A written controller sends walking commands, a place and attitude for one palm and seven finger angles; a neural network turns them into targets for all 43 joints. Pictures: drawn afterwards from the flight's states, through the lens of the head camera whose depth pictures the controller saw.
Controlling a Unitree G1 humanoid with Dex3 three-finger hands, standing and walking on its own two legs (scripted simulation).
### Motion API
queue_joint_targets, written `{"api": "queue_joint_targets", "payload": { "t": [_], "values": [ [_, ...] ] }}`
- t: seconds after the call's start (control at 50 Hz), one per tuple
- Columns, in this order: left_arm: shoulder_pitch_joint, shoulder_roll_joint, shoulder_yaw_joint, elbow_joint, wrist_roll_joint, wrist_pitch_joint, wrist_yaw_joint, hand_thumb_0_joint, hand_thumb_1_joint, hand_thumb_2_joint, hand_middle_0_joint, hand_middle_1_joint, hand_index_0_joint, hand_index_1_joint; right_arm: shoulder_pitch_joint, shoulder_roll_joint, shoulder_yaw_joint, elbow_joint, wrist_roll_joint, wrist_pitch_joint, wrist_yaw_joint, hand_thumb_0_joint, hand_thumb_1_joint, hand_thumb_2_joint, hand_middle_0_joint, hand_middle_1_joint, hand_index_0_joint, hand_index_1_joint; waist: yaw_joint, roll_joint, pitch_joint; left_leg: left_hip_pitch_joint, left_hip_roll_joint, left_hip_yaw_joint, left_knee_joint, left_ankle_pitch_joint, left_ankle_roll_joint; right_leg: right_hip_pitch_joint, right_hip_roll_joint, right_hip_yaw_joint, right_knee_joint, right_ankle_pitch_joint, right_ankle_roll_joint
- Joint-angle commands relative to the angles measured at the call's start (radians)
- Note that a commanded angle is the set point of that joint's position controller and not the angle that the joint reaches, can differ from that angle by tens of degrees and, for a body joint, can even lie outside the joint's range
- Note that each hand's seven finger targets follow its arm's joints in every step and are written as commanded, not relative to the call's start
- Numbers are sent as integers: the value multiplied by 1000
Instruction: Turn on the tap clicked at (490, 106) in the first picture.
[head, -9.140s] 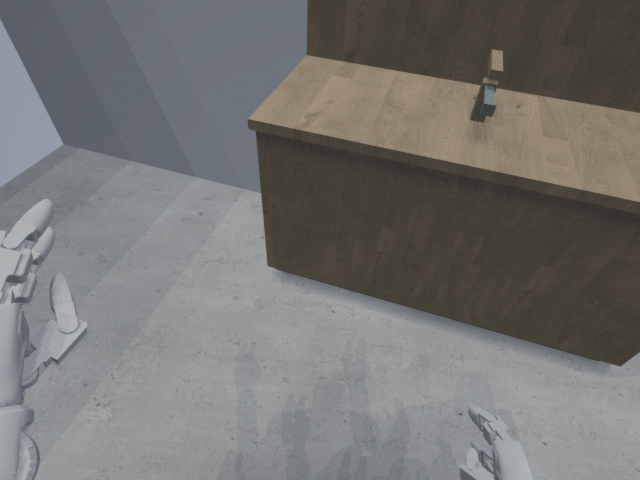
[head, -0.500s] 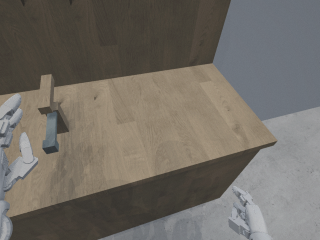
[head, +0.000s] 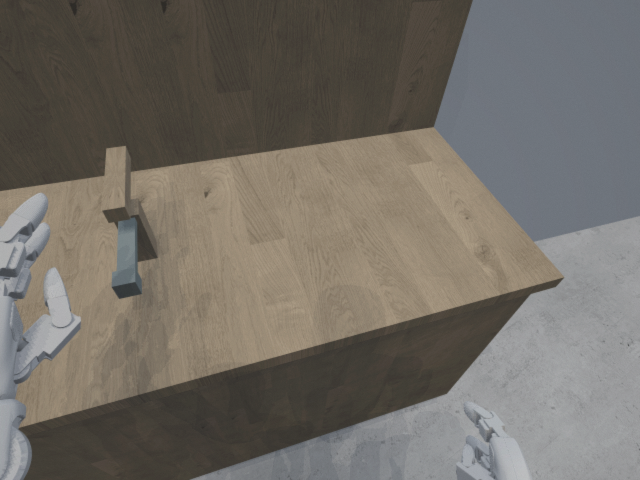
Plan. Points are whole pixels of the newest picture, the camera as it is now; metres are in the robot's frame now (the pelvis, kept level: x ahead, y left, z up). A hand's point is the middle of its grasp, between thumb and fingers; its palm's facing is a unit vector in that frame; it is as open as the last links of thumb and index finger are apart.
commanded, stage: look again from close up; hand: left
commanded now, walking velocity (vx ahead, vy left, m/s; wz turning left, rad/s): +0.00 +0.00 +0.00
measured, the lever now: (127, 283) +0.33 +0.28 +0.04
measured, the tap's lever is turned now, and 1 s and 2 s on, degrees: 0 0 0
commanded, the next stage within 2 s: shuffle to correct the standing spot in 0.36 s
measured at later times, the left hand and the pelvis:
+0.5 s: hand (59, 311) +0.23 +0.27 +0.15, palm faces +0.37 -0.84 -0.40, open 7.4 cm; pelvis +0.01 +0.01 +0.00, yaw +0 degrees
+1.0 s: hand (110, 310) +0.23 +0.22 +0.16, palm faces +0.34 -0.86 -0.38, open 7.4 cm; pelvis +0.00 -0.03 -0.01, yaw -1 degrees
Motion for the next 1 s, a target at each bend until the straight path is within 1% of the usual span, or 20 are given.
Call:
{"api": "queue_joint_targets", "payload": {
  "t": [0.0,0.06,0.08,0.1,0.12,0.14,0.18,0.2,0.26,0.32,0.34,0.36,0.44,0.56,0.64,0.66,0.74,0.84,0.96,0.98],
  "values": [
    [-63,144,97,-211,-6,-70,14,0,900,900,-200,-300,-200,-300,-109,-134,-59,-165,5,-58,-13,0,-900,-900,200,300,200,300,-1,81,-136,-42,82,-108,-134,-91,-21,100,-38,70,-35,36,-12],
    [-54,134,91,-187,-6,-68,15,0,900,900,-200,-300,-200,-300,-112,-131,-56,-157,5,-58,-15,0,-900,-900,200,300,200,300,-2,69,-126,-42,83,-108,-136,-84,-21,93,-37,63,-37,38,-10],
    [-1121,970,675,-427,158,-182,6,0,900,900,-200,-300,-200,-300,6,-174,-61,-157,-41,-97,-5,0,-900,-900,200,300,200,300,13,-66,59,-188,110,-45,42,-33,3,-109,-110,125,-96,16,25],
    [-516,329,264,179,48,-145,-40,0,900,900,-200,-300,-200,-300,-61,-43,-23,-78,-4,-89,-7,0,-900,-900,200,300,200,300,0,-69,-172,34,36,-68,16,39,5,-107,-139,126,-56,-39,-44],
    [-233,260,213,113,8,-144,-37,0,900,900,-200,-300,-200,-300,-58,-105,-68,-130,-3,-103,-5,0,-900,-900,200,300,200,300,49,-8,-110,47,53,-60,4,19,-19,-74,-101,200,-105,-3,-38],
    [-154,94,92,141,-13,-127,-42,0,900,900,-200,-300,-200,-300,-63,-124,-77,-144,21,-109,16,0,-900,-900,200,300,200,300,31,136,-160,91,50,-26,-11,14,-20,-12,-105,174,-47,34,-52],
    [-179,118,57,-56,-18,-157,-44,0,900,900,-200,-300,-200,-300,-60,-143,-79,-144,16,-115,34,0,-900,-900,200,300,200,300,27,188,-186,40,62,-65,-57,-21,-12,36,-89,139,-5,-6,-33],
    [-136,110,38,-99,-15,-162,-43,0,900,900,-200,-300,-200,-300,-72,-137,-75,-150,16,-118,44,0,-900,-900,200,300,200,300,32,165,-171,19,70,-70,-72,-53,-6,42,-78,132,-4,-25,-23],
    [-64,140,60,-163,-9,-158,-30,0,900,900,-200,-300,-200,-300,-93,-132,-65,-166,21,-123,47,0,-900,-900,200,300,200,300,32,11,-144,-36,80,-92,-100,-121,-2,58,-51,84,2,-59,-9],
    [-95,223,166,-174,-12,-166,-21,0,900,900,-200,-300,-200,-300,-95,-134,-66,-176,15,-122,28,0,-900,-900,200,300,200,300,24,-92,-113,-41,67,-102,-89,-128,-11,16,-52,98,-27,-94,-9],
    [-128,288,228,-208,-11,-168,-10,0,900,900,-200,-300,-200,-300,-120,-136,-62,-172,19,-117,20,0,-900,-900,200,300,200,300,22,-26,-103,-26,69,-101,-99,-121,-12,-3,-48,93,-17,-93,-9],
    [-139,241,203,-179,-16,-173,-14,0,900,900,-200,-300,-200,-300,-108,-131,-61,-170,12,-115,12,0,-900,-900,200,300,200,300,16,4,-107,-40,79,-114,-115,-141,-6,10,-48,79,1,-93,-9],
    [-204,232,191,-222,-15,-184,-16,0,900,900,-200,-300,-200,-300,-112,-118,-53,-168,15,-127,5,0,-900,-900,200,300,200,300,17,148,-136,-20,89,-106,-112,-70,-4,60,-48,71,43,23,-14],
    [-175,115,66,-189,-9,-162,-34,0,900,900,-200,-300,-200,-300,-83,-126,-61,-148,9,-138,31,0,-900,-900,200,300,200,300,10,125,-157,59,144,-116,-97,164,-31,26,-21,35,71,60,-1],
    [-143,165,123,-178,-5,-138,-31,0,900,900,-200,-300,-200,-300,-91,-122,-72,-159,14,-111,44,0,-900,-900,200,300,200,300,11,102,-154,70,164,-111,-68,280,-51,16,-16,26,74,70,3],
    [-135,138,102,-164,-11,-137,-38,0,900,900,-200,-300,-200,-300,-82,-126,-73,-162,7,-100,45,0,-900,-900,200,300,200,300,7,103,-161,47,165,-111,-69,259,-45,24,-15,25,72,64,3],
    [-129,212,181,-248,-24,-131,-36,0,900,900,-200,-300,-200,-300,-113,-113,-72,-196,15,-81,40,0,-900,-900,200,300,200,300,9,104,-170,35,164,-96,-43,200,-31,40,-27,37,55,102,1],
    [-108,209,182,-305,-40,-125,-40,0,900,900,-200,-300,-200,-300,-114,-115,-76,-209,13,-79,31,0,-900,-900,200,300,200,300,7,129,-189,27,155,-83,-18,109,-19,38,-34,60,46,115,-6],
    [-76,165,137,-246,-49,-105,-49,0,900,900,-200,-300,-200,-300,-89,-129,-86,-196,6,-75,20,0,-900,-900,200,300,200,300,0,83,-175,17,139,-66,9,6,-15,-10,-37,86,21,85,-10],
    [-84,190,157,-242,-50,-103,-48,0,900,900,-200,-300,-200,-300,-87,-132,-93,-200,6,-75,16,0,-900,-900,200,300,200,300,2,73,-167,6,142,-70,13,-11,-14,-13,-44,97,20,77,-11]
  ]
}}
